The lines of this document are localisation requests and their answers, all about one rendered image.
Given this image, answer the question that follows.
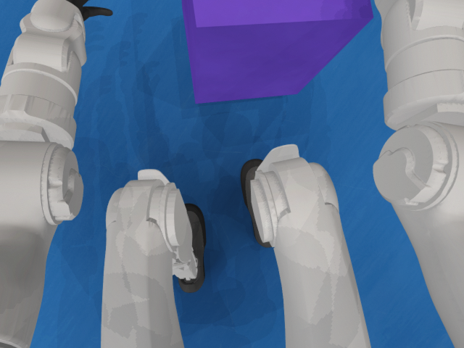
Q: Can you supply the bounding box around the robot right upper arm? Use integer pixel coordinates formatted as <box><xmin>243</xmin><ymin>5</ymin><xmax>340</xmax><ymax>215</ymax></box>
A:
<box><xmin>373</xmin><ymin>120</ymin><xmax>464</xmax><ymax>348</ymax></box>

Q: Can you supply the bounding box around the left robot foot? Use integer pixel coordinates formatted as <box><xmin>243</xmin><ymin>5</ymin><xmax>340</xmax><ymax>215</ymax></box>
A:
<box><xmin>178</xmin><ymin>203</ymin><xmax>206</xmax><ymax>293</ymax></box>

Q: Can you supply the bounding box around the robot left upper arm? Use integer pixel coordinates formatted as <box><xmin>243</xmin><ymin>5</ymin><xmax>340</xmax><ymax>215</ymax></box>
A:
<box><xmin>0</xmin><ymin>141</ymin><xmax>83</xmax><ymax>348</ymax></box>

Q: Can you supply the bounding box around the robot right forearm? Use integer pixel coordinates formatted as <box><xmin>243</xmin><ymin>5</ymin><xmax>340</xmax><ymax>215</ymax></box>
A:
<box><xmin>374</xmin><ymin>0</ymin><xmax>464</xmax><ymax>131</ymax></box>

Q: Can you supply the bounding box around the robot left forearm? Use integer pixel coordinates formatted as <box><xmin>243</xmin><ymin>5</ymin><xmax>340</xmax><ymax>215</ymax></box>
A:
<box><xmin>0</xmin><ymin>0</ymin><xmax>87</xmax><ymax>150</ymax></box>

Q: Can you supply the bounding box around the robot left hand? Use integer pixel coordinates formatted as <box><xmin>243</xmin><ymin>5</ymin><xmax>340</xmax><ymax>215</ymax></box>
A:
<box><xmin>66</xmin><ymin>0</ymin><xmax>113</xmax><ymax>21</ymax></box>

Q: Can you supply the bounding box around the robot left shin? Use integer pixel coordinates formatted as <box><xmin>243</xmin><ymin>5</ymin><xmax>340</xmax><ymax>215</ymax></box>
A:
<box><xmin>106</xmin><ymin>169</ymin><xmax>198</xmax><ymax>279</ymax></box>

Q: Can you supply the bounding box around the carton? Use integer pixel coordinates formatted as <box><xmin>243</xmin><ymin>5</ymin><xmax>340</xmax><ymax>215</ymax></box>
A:
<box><xmin>182</xmin><ymin>0</ymin><xmax>373</xmax><ymax>104</ymax></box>

